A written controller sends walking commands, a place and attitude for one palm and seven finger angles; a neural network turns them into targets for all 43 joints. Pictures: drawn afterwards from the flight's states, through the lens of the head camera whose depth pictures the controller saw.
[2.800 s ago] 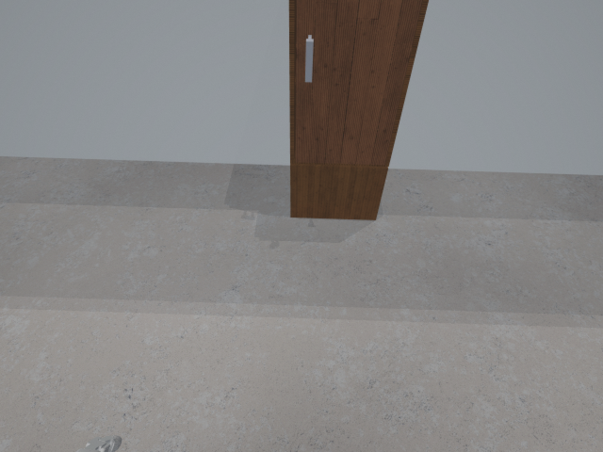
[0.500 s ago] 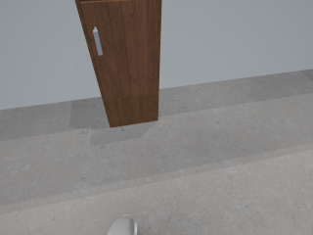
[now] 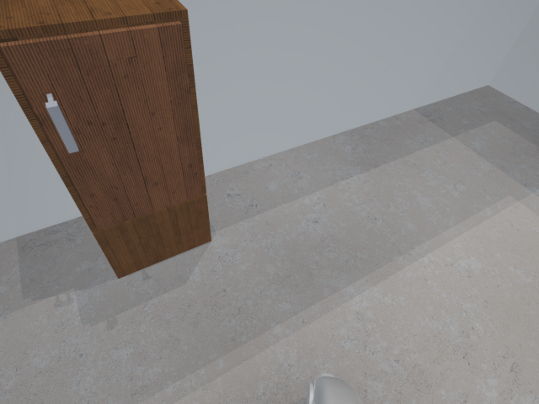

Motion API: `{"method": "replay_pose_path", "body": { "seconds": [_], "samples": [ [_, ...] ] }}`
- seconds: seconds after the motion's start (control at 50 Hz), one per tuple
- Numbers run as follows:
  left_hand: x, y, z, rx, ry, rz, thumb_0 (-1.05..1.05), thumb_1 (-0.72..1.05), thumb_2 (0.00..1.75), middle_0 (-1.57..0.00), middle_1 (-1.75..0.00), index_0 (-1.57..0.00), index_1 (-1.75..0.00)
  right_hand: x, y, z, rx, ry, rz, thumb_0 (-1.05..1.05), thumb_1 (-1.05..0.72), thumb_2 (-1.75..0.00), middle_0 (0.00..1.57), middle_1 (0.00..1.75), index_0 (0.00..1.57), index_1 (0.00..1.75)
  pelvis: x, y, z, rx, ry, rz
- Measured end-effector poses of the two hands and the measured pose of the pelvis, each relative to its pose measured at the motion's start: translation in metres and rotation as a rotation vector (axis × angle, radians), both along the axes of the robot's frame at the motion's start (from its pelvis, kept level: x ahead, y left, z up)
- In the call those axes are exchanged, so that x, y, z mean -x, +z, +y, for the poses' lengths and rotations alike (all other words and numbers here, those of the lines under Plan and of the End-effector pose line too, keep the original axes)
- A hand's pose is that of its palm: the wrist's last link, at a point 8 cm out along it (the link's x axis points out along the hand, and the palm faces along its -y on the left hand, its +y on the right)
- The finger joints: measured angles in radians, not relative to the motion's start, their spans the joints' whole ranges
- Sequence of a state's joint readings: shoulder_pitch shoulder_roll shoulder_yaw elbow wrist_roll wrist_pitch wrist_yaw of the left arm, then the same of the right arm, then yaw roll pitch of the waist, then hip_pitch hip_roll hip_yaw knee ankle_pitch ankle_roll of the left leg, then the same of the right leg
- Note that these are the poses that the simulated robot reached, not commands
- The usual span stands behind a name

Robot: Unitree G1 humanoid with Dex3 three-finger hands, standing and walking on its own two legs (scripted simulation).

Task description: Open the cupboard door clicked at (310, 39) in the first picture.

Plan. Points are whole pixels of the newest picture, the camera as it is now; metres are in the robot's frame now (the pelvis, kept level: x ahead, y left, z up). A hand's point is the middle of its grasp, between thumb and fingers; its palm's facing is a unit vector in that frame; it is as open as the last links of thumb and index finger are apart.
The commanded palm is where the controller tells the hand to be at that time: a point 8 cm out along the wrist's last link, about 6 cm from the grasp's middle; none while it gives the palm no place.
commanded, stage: walk to a spot facing it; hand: left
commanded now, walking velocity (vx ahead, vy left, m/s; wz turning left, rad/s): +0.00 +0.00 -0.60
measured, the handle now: (61, 123) +0.67 +0.52 +0.00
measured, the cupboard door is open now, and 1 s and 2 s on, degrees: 0 0 0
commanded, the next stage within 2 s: turn to face it in 0.22 s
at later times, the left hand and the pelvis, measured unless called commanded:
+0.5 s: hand (197, 373) +0.21 +0.13 -0.17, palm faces -0.20 -0.96 -0.22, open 7.4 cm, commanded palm none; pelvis +0.09 -0.03 -0.01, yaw -12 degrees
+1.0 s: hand (165, 385) +0.18 +0.18 -0.16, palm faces +0.10 -0.95 -0.29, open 7.4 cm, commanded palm none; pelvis +0.09 -0.04 -0.01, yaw +4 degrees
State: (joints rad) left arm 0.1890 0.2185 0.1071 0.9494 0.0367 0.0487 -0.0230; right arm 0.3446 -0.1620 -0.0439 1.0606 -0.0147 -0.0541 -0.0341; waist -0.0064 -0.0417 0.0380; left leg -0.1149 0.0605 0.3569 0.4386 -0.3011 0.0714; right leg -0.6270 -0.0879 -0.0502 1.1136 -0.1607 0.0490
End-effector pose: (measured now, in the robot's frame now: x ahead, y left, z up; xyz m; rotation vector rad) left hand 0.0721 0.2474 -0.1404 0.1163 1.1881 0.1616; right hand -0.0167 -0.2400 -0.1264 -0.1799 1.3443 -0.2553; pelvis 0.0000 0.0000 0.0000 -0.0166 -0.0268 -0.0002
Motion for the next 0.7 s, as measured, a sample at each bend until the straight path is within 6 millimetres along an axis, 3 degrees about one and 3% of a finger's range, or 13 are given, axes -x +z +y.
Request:
{"method": "replay_pose_path", "body": {
  "seconds": [0.16, 0.28, 0.4, 0.48, 0.58, 0.7],
  "samples": [
    [-0.085, -0.004, -0.04, 0.003, -0.175, 0.007, 0.01, 0.91, 0.9, -0.19, -0.3, -0.19, -0.3, 0.023, -0.022, 0.018, -0.088, -0.158, 0.105, 0.01, -0.91, -0.9, 0.2, 0.3, 0.2, 0.3, -0.035, -0.011, -0.009, -0.021, -0.103, 0.014],
    [-0.136, -0.011, -0.074, -0.021, -0.264, -0.058, 0.01, 0.91, 0.9, -0.2, -0.3, -0.2, -0.3, 0.014, -0.045, 0.006, -0.145, -0.232, 0.147, 0.01, -0.9, -0.9, 0.2, 0.3, 0.2, 0.3, -0.058, -0.027, -0.031, -0.017, -0.17, 0.031],
    [-0.137, -0.002, -0.075, -0.054, -0.268, -0.011, 0.01, 0.91, 0.9, -0.2, -0.3, -0.2, -0.3, -0.058, -0.033, -0.027, -0.08, -0.218, -0.008, 0.01, -0.9, -0.9, 0.2, 0.3, 0.2, 0.3, -0.072, -0.014, -0.036, -0.012, -0.219, 0.029],
    [-0.135, 0.001, -0.069, -0.051, -0.27, 0.016, 0.01, 0.91, 0.9, -0.2, -0.3, -0.2, -0.3, -0.104, -0.018, -0.037, -0.041, -0.189, -0.126, 0.01, -0.91, -0.9, 0.2, 0.3, 0.2, 0.3, -0.084, -0.008, -0.032, -0.01, -0.215, 0.035],
    [-0.137, -0.011, -0.057, -0.001, -0.197, -0.01, 0.01, 0.91, 0.9, -0.2, -0.3, -0.2, -0.3, -0.138, -0.012, -0.027, -0.018, -0.11, -0.151, 0.0, -0.91, -0.9, 0.2, 0.3, 0.2, 0.3, -0.101, -0.012, -0.02, 0.018, -0.158, 0.019],
    [-0.121, -0.018, -0.033, 0.013, -0.104, 0.038, 0.01, 0.91, 0.9, -0.2, -0.3, -0.2, -0.3, -0.155, -0.005, -0.005, -0.021, -0.035, -0.123, 0.0, -0.91, -0.9, 0.2, 0.3, 0.2, 0.3, -0.11, -0.01, -0.01, 0.006, -0.109, 0.021]
  ]
}}
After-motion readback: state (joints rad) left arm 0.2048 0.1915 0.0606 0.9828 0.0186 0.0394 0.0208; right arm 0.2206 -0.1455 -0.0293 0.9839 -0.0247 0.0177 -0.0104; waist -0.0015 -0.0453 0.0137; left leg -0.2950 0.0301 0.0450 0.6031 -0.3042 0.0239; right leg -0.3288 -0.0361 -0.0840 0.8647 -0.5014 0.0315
